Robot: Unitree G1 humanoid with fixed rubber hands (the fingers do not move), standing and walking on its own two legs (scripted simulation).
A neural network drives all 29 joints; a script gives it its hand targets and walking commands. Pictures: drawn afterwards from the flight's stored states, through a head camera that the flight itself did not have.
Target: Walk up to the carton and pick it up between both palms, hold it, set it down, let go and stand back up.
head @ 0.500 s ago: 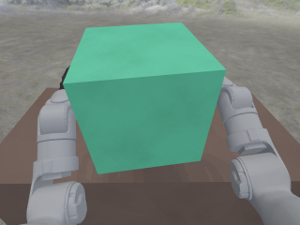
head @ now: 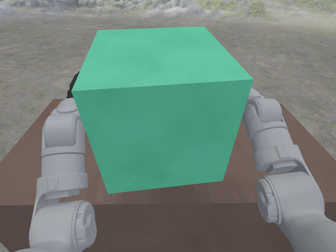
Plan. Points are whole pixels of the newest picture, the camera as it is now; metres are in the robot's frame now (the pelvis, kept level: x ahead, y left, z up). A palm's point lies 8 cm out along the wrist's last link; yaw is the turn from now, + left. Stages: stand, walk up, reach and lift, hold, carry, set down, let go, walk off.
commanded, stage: hold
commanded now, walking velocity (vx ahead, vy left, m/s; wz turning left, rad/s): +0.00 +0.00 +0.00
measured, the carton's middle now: (159, 104) +0.38 +0.00 +0.23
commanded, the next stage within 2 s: set down in 1.58 s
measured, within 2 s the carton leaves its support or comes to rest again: neither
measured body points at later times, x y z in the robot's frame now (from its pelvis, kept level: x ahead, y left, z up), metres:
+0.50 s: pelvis +0.00 +0.00 +0.00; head -0.07 +0.01 +0.45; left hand +0.38 +0.18 +0.24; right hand +0.40 -0.18 +0.26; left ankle +0.02 +0.12 -0.75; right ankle +0.02 -0.13 -0.75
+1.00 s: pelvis +0.00 +0.00 +0.00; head -0.07 +0.02 +0.44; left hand +0.37 +0.18 +0.24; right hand +0.39 -0.17 +0.26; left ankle +0.02 +0.12 -0.75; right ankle +0.02 -0.13 -0.75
